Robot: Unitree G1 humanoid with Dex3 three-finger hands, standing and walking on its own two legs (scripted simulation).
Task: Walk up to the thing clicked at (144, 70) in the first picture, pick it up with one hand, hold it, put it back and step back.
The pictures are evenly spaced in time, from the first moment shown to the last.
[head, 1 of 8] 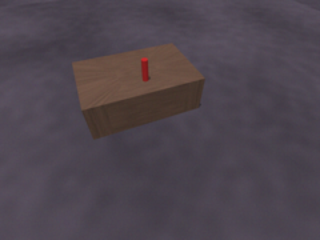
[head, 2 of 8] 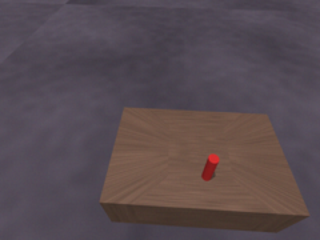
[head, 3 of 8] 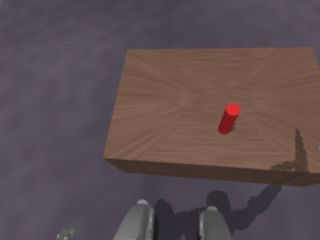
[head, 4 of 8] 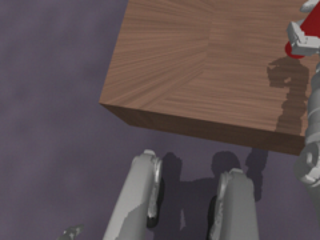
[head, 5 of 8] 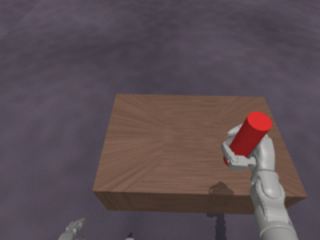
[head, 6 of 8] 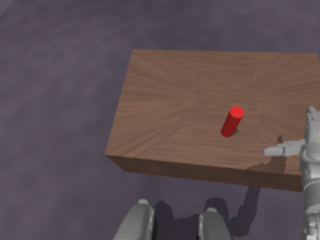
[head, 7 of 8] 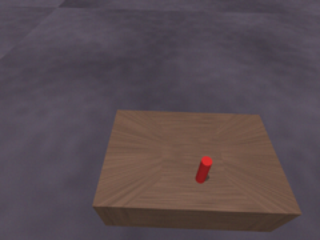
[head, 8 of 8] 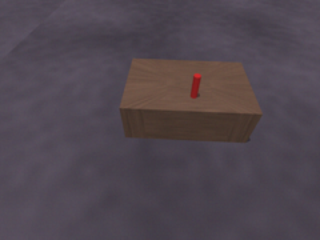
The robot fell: no
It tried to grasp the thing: yes
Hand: right
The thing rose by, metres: 0.40
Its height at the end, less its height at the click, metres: +0.00
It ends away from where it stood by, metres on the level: 0.01
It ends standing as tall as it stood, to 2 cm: yes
